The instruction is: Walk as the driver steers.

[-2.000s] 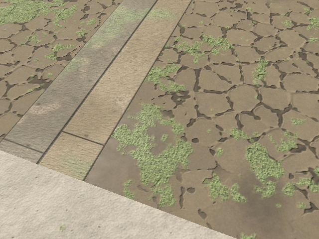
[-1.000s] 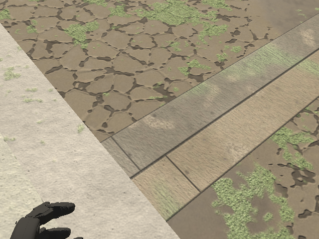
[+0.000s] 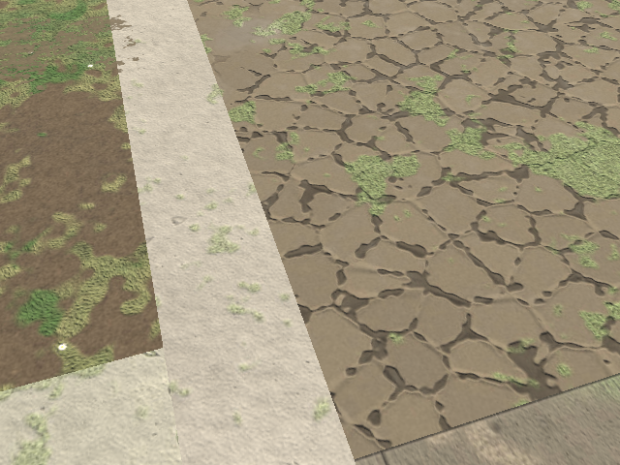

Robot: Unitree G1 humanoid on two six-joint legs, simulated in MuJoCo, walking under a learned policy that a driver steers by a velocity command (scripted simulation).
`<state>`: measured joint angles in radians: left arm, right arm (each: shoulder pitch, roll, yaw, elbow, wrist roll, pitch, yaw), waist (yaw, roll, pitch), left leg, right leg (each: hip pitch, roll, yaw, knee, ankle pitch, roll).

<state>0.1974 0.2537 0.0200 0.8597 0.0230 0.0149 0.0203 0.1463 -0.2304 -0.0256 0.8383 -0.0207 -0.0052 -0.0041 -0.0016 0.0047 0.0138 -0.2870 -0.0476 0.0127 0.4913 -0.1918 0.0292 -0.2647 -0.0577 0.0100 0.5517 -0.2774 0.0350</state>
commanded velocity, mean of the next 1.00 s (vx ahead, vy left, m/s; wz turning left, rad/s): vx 0.10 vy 0.00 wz -0.01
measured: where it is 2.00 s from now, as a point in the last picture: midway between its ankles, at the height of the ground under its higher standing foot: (403, 428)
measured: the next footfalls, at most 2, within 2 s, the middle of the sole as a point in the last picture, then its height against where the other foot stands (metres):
left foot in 1.30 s outside the picture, level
right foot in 1.82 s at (466, 437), level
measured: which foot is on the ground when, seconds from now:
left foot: down 0.00-0.96, up 0.98-1.00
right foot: down 0.00-1.00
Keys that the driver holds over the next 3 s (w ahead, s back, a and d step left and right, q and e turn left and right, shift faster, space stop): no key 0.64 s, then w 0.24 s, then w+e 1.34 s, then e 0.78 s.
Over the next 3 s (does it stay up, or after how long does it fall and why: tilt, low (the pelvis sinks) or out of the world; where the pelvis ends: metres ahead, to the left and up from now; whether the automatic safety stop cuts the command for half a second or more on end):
stays up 0.81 -0.40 0.01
